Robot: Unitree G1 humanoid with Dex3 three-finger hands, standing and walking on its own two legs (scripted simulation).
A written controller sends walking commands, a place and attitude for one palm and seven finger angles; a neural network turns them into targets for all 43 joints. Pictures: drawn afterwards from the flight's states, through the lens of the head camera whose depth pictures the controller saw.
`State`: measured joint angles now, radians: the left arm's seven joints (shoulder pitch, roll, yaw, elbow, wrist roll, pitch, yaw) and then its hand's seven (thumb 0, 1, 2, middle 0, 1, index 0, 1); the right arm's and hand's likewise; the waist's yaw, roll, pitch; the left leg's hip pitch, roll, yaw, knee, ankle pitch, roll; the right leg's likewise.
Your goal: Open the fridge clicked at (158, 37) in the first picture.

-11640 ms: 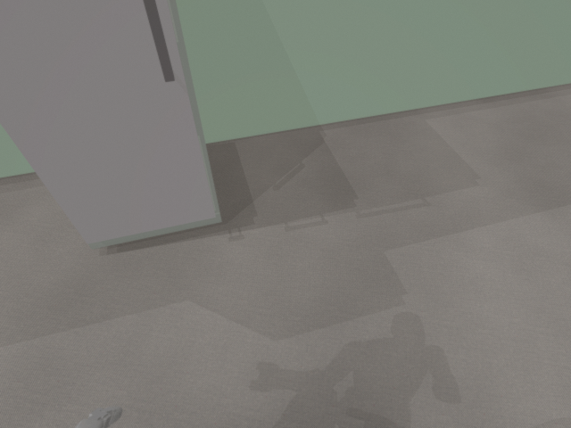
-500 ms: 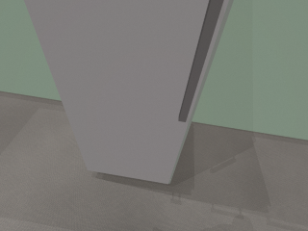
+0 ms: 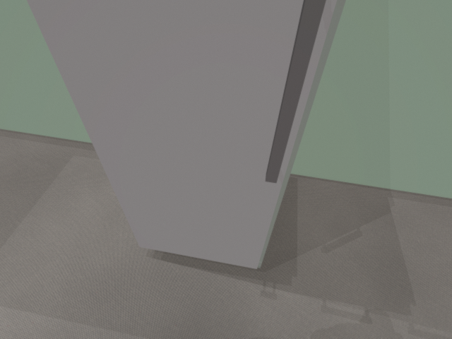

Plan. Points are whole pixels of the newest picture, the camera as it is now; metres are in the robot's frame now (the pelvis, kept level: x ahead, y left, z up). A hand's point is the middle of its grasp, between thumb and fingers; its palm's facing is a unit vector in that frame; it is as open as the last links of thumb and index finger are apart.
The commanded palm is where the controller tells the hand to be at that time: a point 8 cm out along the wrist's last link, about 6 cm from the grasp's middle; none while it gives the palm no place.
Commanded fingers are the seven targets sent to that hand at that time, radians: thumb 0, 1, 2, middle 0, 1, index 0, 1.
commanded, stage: come to a stop and stand still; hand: right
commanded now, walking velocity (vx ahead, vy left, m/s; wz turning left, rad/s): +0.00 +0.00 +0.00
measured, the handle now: (289, 96) +0.49 -0.07 +0.20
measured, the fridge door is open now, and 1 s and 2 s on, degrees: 0 0 0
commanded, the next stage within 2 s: look again from close up in 0.88 s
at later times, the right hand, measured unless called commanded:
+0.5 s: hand out of the picture +0.03 -0.14 -0.17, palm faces +0.01 +0.98 -0.20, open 7.3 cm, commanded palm none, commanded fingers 0.00 -0.90 -0.90 0.20 0.30 0.20 0.30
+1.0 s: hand out of the picture +0.05 -0.13 -0.17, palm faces +0.01 +0.98 -0.21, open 7.3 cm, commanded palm none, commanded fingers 0.00 -0.90 -0.90 0.20 0.30 0.20 0.30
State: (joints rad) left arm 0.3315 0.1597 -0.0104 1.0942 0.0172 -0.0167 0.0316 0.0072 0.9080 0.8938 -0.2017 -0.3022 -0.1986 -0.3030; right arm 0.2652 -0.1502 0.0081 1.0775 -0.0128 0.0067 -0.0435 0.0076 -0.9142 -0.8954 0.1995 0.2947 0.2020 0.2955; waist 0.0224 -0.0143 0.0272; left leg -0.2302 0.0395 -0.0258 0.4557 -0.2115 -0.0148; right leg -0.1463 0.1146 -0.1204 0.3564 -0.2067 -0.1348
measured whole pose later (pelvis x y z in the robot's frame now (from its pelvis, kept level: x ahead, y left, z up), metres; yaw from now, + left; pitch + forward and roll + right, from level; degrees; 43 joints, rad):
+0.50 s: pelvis +0.03 +0.03 +0.00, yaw +0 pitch -1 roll +0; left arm 0.26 0.17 -0.01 1.12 0.02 -0.03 0.04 0.01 0.91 0.89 -0.20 -0.30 -0.20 -0.30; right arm 0.28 -0.14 0.01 1.10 -0.01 0.00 -0.05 0.01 -0.92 -0.90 0.20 0.29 0.20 0.30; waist 0.01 -0.01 0.04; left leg -0.18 0.01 -0.01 0.45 -0.25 0.00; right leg -0.11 0.08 -0.10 0.37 -0.25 -0.10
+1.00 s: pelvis +0.04 +0.05 +0.00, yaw +0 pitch -1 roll +0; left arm 0.26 0.16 -0.01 1.14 0.02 -0.03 0.03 0.00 0.91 0.89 -0.20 -0.30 -0.20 -0.30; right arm 0.26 -0.16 0.02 1.09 -0.01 -0.01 -0.04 0.01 -0.92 -0.90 0.20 0.29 0.20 0.30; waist 0.01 0.00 0.04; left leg -0.16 -0.03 0.00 0.42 -0.25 0.03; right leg -0.10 0.05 -0.09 0.37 -0.26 -0.06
